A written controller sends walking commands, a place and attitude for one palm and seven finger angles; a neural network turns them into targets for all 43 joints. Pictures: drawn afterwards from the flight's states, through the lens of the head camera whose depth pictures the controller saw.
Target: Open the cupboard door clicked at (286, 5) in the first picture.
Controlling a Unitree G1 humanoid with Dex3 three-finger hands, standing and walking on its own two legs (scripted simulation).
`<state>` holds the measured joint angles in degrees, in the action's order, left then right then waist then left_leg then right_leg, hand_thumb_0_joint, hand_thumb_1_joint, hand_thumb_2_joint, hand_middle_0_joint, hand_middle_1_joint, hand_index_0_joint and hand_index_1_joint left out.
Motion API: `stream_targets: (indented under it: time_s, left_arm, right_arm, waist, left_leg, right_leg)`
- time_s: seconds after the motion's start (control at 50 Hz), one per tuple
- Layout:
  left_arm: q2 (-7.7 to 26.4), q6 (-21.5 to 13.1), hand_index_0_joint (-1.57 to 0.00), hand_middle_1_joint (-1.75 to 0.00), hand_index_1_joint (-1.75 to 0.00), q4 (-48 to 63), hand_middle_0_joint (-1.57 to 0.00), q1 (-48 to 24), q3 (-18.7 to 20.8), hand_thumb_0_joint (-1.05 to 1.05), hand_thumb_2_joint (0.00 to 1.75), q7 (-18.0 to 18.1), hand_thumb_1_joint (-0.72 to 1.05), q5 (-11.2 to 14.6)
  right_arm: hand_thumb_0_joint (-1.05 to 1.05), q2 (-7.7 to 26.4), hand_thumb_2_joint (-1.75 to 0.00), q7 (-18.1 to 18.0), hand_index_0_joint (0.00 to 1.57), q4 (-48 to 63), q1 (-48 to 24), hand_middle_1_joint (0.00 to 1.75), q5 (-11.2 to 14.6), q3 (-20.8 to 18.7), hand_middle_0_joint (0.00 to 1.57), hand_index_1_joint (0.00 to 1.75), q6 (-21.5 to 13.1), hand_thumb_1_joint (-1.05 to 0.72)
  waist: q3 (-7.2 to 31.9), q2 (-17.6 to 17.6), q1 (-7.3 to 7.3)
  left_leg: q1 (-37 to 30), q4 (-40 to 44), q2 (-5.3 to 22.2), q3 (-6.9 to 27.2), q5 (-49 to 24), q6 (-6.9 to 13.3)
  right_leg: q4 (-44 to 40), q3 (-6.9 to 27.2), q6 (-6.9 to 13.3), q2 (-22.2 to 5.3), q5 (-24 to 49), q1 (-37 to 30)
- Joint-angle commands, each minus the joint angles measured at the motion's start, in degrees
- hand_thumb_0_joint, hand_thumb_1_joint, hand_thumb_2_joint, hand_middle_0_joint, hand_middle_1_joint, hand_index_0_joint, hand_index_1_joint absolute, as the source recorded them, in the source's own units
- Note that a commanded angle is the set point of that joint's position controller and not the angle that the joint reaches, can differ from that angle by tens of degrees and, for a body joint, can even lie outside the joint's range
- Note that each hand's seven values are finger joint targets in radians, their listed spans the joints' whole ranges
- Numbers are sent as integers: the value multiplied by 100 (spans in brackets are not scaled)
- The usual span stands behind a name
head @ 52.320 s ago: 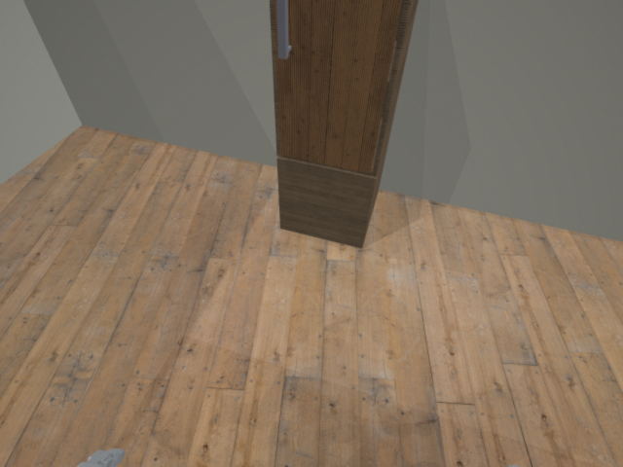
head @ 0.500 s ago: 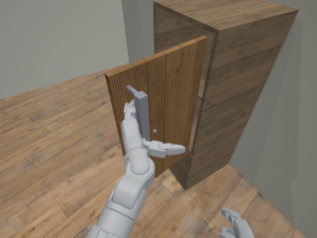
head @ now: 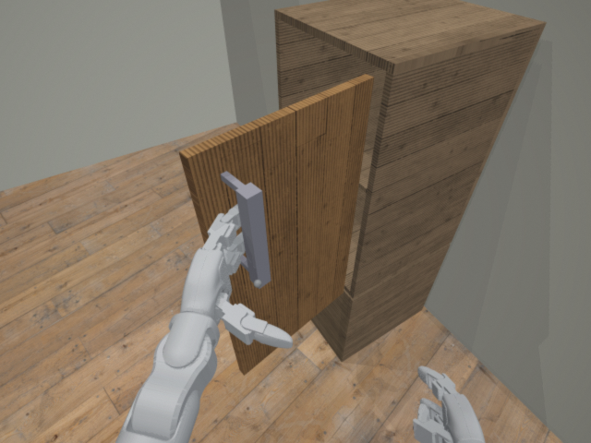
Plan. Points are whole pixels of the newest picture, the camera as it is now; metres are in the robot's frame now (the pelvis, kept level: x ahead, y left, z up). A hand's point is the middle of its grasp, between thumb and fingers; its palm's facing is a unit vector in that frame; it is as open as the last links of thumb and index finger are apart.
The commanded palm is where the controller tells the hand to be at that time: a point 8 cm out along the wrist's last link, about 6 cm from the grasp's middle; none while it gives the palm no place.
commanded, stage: slide the hand sideways off the handle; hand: left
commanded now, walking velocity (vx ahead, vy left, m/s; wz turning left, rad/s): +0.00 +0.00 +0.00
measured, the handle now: (245, 232) +0.36 +0.11 +0.12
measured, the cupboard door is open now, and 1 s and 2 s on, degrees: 100 100 100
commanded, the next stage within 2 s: draw the hand back to the body in 0.68 s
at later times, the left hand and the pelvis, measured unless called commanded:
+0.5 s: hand (203, 326) +0.22 +0.13 +0.12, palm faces +0.03 -1.00 -0.04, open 16.3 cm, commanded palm +0.18 +0.18 +0.12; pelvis +0.03 -0.01 -0.01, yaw +1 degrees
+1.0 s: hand (167, 329) +0.21 +0.17 +0.12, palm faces +0.03 -1.00 -0.07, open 16.3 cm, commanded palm +0.17 +0.22 +0.13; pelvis +0.01 +0.00 -0.01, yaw +2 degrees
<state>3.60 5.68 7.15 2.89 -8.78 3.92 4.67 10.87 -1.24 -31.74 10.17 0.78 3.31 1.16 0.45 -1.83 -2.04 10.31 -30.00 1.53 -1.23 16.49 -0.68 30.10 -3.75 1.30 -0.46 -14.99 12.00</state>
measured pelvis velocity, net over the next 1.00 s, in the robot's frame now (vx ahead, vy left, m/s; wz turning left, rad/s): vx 0.01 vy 0.00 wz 0.03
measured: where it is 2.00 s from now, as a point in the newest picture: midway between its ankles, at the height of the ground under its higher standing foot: outside the picture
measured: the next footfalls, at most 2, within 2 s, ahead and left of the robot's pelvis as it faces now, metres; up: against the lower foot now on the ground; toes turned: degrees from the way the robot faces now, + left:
none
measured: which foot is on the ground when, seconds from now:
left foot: down 0.00-1.00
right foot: down 0.00-1.00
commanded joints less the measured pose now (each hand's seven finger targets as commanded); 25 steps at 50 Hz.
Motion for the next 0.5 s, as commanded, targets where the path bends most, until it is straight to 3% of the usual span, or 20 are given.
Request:
stream_targets:
  time_s: [0.0, 0.04, 0.16, 0.2, 0.24, 0.4, 0.46, 0.48]
  left_arm:
    - [325, -295, -15, -30, -30, 1885, -15, -956, 526, 0, 30, -97, -50, 121]
    - [197, -313, -15, -30, -30, 2154, -15, -668, 390, 0, 30, -170, -50, 164]
    - [452, -422, -15, -30, -30, 2503, -15, 395, 553, 0, 30, -421, -50, 203]
    - [381, -457, -15, -30, -30, 2746, -15, 583, 458, 0, 30, -504, -50, 205]
    - [555, -475, -15, -30, -30, 2866, -15, 980, 665, 0, 30, -574, -50, 247]
    - [866, -776, -15, -30, -30, 3331, -15, 1847, 1075, 0, 30, -843, -50, 484]
    - [937, -906, -15, -30, -30, 3279, -15, 2087, 1181, 0, 30, -935, -50, 557]
    - [835, -945, -15, -30, -30, 3340, -15, 2126, 1079, 0, 30, -987, -50, 585]
  right_arm:
    - [0, 446, -90, -57, 20, 1114, -989, 30, 12, -151, 20, 30, -304, -90]
    - [0, 448, -90, -54, 20, 1150, -938, 30, 15, -158, 20, 30, -364, -90]
    - [0, 524, -90, -56, 20, 1158, -723, 30, 21, -195, 20, 30, -515, -90]
    - [0, 527, -90, -53, 20, 1215, -706, 30, 28, -206, 20, 30, -567, -90]
    - [0, 556, -90, -72, 20, 1233, -635, 30, 36, -229, 20, 30, -622, -90]
    - [0, 580, -90, -126, 20, 1253, -473, 30, 81, -246, 20, 30, -912, -90]
    - [0, 600, -90, -145, 20, 1215, -422, 30, 95, -260, 20, 30, -1066, -90]
    - [0, 599, -90, -145, 20, 1234, -429, 30, 100, -253, 20, 30, -1111, -90]
  waist:
    - [895, 300, -94]
    - [957, 248, -47]
    - [833, 276, -10]
    - [806, 239, 18]
    - [898, 401, -1]
    - [720, 145, -9]
    - [596, 227, -11]
    - [568, 201, 17]
  left_leg:
    - [-71, 405, -189, -23, -795, 196]
    - [-154, 363, -179, -24, -1002, 195]
    - [-105, 236, -150, -3, -1301, 199]
    - [-109, 201, -147, 2, -1324, 203]
    - [-85, 123, -146, 0, -1419, 218]
    - [108, -43, -145, 26, -1451, 208]
    - [224, -108, -146, 59, -1332, 208]
    - [233, -107, -151, 57, -1282, 212]
  right_leg:
    - [-653, 208, 8, -2, 767, -464]
    - [-548, 147, -3, 18, 1107, -462]
    - [-353, 76, -31, 42, 1606, -385]
    - [-293, 55, -42, 37, 1667, -310]
    - [-234, 47, -60, 39, 1835, -345]
    - [-100, 10, -70, 29, 1890, -188]
    - [-102, 3, -69, 31, 1695, -95]
    - [-92, -14, -84, 23, 1655, -38]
